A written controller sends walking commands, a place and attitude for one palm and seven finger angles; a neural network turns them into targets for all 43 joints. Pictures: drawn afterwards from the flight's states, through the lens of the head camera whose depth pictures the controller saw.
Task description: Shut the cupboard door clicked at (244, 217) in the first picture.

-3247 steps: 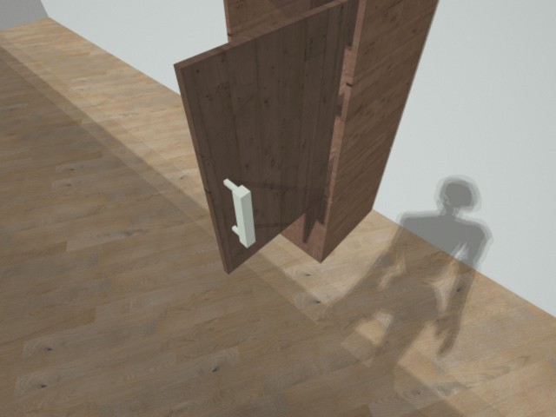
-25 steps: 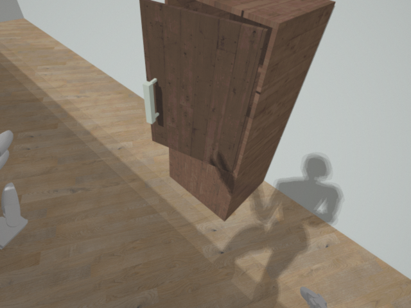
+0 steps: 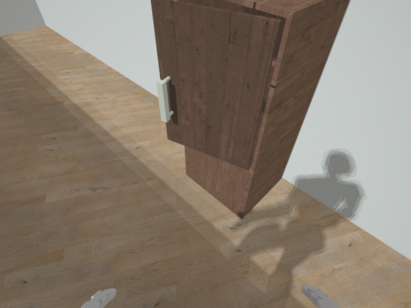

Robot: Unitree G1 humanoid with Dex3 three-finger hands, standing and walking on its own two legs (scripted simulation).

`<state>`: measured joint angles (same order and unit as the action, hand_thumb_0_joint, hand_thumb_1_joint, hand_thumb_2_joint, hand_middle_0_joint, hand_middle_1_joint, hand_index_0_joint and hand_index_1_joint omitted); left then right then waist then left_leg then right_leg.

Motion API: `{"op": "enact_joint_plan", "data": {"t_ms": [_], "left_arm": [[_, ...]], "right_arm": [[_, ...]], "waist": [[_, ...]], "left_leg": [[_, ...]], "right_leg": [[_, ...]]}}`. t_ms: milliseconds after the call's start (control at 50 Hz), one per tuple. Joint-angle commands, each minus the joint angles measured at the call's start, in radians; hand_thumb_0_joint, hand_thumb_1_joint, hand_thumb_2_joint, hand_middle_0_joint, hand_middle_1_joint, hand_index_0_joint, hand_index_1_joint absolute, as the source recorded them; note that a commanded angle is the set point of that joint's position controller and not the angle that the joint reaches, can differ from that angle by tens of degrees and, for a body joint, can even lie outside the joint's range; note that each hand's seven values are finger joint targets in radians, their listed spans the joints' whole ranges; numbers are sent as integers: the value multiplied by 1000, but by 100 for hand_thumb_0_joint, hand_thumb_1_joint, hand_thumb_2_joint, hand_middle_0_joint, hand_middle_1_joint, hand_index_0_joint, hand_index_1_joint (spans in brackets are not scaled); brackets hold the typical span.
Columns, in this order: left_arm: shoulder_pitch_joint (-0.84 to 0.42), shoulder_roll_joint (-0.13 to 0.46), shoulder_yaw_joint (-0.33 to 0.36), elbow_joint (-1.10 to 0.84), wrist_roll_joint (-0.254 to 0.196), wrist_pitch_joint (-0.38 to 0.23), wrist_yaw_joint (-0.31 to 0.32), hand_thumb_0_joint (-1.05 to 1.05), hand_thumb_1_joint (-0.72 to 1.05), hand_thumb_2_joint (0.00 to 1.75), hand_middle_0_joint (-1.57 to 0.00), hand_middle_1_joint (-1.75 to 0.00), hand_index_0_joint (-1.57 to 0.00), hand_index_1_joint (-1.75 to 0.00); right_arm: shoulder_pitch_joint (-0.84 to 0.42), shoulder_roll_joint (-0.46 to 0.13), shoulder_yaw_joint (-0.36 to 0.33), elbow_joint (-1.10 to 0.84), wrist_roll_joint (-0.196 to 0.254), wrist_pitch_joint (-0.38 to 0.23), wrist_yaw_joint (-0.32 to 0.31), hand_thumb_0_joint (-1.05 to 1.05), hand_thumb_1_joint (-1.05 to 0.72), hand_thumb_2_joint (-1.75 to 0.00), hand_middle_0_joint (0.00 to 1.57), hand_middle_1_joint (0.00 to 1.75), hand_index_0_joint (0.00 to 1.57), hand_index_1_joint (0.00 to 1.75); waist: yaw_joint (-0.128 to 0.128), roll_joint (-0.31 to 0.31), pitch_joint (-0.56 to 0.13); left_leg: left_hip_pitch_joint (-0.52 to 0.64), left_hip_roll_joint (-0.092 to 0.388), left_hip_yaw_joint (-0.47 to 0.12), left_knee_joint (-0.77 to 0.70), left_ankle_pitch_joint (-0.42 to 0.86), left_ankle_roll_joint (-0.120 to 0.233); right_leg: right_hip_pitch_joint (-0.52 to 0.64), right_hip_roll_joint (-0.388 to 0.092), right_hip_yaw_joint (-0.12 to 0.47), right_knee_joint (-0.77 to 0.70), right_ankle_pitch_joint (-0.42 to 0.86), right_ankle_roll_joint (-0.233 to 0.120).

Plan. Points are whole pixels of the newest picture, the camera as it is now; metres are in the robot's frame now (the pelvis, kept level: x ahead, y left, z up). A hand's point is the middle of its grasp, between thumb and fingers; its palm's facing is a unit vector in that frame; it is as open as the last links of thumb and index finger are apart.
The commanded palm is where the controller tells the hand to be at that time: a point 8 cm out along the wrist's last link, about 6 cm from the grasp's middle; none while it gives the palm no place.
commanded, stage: let the arm hang, fingers relaxed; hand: left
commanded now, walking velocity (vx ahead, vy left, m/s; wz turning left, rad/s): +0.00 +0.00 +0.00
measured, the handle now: (166, 99) +0.87 +0.16 -0.08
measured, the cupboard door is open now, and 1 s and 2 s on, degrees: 17 17 17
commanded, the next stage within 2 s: look to check the result in 0.88 s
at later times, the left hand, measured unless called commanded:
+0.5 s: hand out of the picture -0.04 +0.18 -0.16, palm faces +0.02 -0.97 -0.22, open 7.3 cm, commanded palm none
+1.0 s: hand out of the picture +0.04 +0.13 -0.16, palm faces +0.02 -0.99 -0.16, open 7.3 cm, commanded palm none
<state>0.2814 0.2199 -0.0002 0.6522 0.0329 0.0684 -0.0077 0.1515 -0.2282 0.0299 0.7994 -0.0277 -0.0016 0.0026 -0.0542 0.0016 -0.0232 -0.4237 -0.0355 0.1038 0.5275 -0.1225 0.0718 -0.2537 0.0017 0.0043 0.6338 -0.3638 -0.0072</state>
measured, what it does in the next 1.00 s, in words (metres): shifts its weight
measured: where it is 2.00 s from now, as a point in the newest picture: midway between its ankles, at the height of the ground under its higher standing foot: outside the picture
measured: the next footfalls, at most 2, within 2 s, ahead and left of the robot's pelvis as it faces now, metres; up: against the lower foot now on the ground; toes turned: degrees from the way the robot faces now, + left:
none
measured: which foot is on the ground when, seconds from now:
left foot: down 0.00-1.00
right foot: down 0.00-1.00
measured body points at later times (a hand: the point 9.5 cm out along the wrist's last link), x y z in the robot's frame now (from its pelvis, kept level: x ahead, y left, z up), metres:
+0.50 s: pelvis +0.03 -0.01 +0.02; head +0.03 -0.01 +0.47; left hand -0.04 +0.23 -0.14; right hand +0.03 -0.24 -0.14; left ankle +0.11 +0.07 -0.72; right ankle -0.02 -0.12 -0.72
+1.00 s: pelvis +0.06 -0.03 +0.02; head +0.06 -0.02 +0.47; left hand +0.04 +0.18 -0.15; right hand +0.04 -0.25 -0.14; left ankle +0.12 +0.07 -0.72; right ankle -0.02 -0.12 -0.72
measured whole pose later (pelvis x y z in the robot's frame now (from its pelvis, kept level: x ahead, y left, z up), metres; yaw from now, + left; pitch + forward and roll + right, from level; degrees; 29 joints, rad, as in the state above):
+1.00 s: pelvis +0.06 -0.03 +0.02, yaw +0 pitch -2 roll +0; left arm 0.32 0.13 0.00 1.14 0.02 -0.01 0.04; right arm 0.29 -0.14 0.01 1.15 -0.01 0.01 -0.04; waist -0.02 -0.02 0.02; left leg -0.25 -0.02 0.06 0.40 -0.13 0.04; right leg -0.01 0.04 0.00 0.36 -0.32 -0.04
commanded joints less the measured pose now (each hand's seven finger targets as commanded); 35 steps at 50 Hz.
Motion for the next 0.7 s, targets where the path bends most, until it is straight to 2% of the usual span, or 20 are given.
{"op": "enact_joint_plan", "data": {"t_ms": [0, 20, 40, 60, 80, 100, 120, 140, 200, 240, 300, 360, 420, 500, 540, 640, 680], "left_arm": [[-37, 148, 40, 80, -14, -67, 23, 0, 90, 90, -20, -30, -20, -30], [-58, 125, 32, 119, -18, -74, 25, 0, 90, 90, -20, -30, -20, -30], [-26, 95, 44, 155, -15, -81, 28, 0, 90, 90, -20, -30, -20, -30], [16, 81, 40, 203, -18, -79, 29, 0, 90, 90, -20, -30, -20, -30], [63, 70, 37, 247, -19, -68, 33, 0, 90, 90, -20, -30, -20, -30], [96, 71, 36, 292, -19, -60, 33, 0, 90, 90, -20, -30, -20, -30], [129, 71, 35, 332, -19, -55, 32, 0, 90, 90, -20, -30, -20, -30], [146, 76, 35, 361, -15, -55, 32, 0, 90, 90, -20, -30, -20, -30], [183, 67, 29, 433, -13, -57, 29, 0, 90, 90, -20, -30, -20, -30], [202, 73, 28, 457, -14, -66, 30, 0, 90, 90, -20, -30, -20, -30], [183, 65, 21, 476, -17, -76, 35, 0, 90, 90, -20, -30, -20, -30], [175, 63, 18, 490, -18, -78, 39, 0, 90, 90, -20, -30, -20, -30], [174, 56, 18, 496, -17, -73, 43, 0, 90, 90, -20, -30, -20, -30], [176, 49, 15, 498, -14, -70, 44, 0, 90, 90, -20, -30, -20, -30], [175, 54, 16, 490, -14, -74, 45, 0, 90, 90, -20, -30, -20, -30], [147, 45, 15, 481, -16, -80, 49, 0, 90, 90, -20, -30, -20, -30], [136, 36, 14, 480, -18, -78, 49, 0, 90, 90, -20, -30, -20, -30]], "right_arm": [[51, -74, -51, 34, 1, 11, -9, 0, -90, -90, 20, 30, 20, 30], [85, -60, -48, 68, 2, 7, -12, 0, -90, -90, 20, 30, 20, 30], [106, -59, -51, 87, 0, -1, -16, 0, -90, -90, 20, 30, 20, 30], [120, -72, -50, 114, 2, -8, -22, 0, -90, -90, 20, 30, 20, 30], [121, -82, -52, 139, 4, -4, -25, 0, -90, -90, 20, 30, 20, 30], [114, -91, -53, 160, 5, -1, -29, 0, -90, -90, 20, 30, 20, 30], [112, -99, -57, 178, 8, 1, -33, 0, -90, -90, 20, 30, 20, 30], [111, -111, -63, 190, 13, 3, -39, 0, -90, -90, 20, 30, 20, 30], [133, -109, -71, 230, 13, 8, -42, 0, -90, -90, 20, 30, 20, 30], [145, -112, -76, 245, 16, 6, -43, 0, -90, -90, 20, 30, 20, 30], [170, -93, -73, 276, 17, 4, -43, 0, -90, -90, 20, 30, 20, 30], [171, -84, -69, 294, 19, 3, -43, 0, -90, -90, 20, 30, 20, 30], [170, -82, -67, 304, 17, 6, -44, 0, -90, -90, 20, 30, 20, 30], [159, -66, -64, 307, 15, 10, -40, 0, -90, -90, 20, 30, 20, 30], [161, -66, -64, 305, 16, 8, -39, 0, -90, -90, 20, 30, 20, 30], [159, -44, -55, 310, 15, 1, -39, 0, -90, -90, 20, 30, 20, 30], [156, -34, -50, 312, 12, 0, -39, 0, -90, -90, 20, 30, 20, 30]], "waist": [[5, -107, 83], [-8, -36, 71], [-1, 30, 23], [13, 126, -27], [30, 163, -29], [44, 215, -5], [56, 240, 23], [68, 207, 53], [69, 107, 64], [67, 41, 31], [45, -29, 44], [38, -30, 68], [39, -26, 127], [43, -17, 154], [47, -35, 141], [45, -16, 127], [45, -10, 142]], "left_leg": [[209, 42, -123, 94, -105, -69], [246, 60, -136, 59, -43, -65], [287, 96, -173, -13, 61, -53], [298, 135, -214, -80, 86, -42], [254, 162, -260, -152, -53, -33], [208, 171, -305, -235, -201, -26], [173, 183, -340, -304, -315, -19], [149, 193, -355, -327, -331, -3], [138, 177, -322, -352, -376, -8], [185, 160, -290, -317, -293, -12], [253, 141, -237, -253, -166, -21], [285, 141, -220, -230, -103, -20], [256, 145, -233, -254, -156, -19], [240, 137, -220, -253, -169, -24], [248, 133, -206, -235, -122, -24], [265, 135, -195, -211, -22, -26], [258, 132, -196, -210, -9, -28]], "right_leg": [[-249, -204, 228, -422, -132, -141], [-222, -174, 187, -372, -16, -130], [-159, -124, 136, -308, 96, -98], [-80, -90, 102, -274, 114, -63], [-25, -62, 80, -271, 29, -49], [4, -44, 56, -246, 7, -43], [25, -32, 35, -225, 3, -40], [43, -31, 30, -232, 23, -42], [71, -38, 30, -267, 25, -46], [77, -51, 43, -304, 43, -53], [23, -79, 72, -349, 40, -59], [-7, -87, 76, -361, 51, -57], [-27, -78, 75, -357, 13, -53], [-42, -81, 80, -362, -5, -49], [-30, -85, 82, -366, 24, -50], [-1, -91, 84, -362, 103, -46], [4, -92, 86, -361, 116, -44]]}}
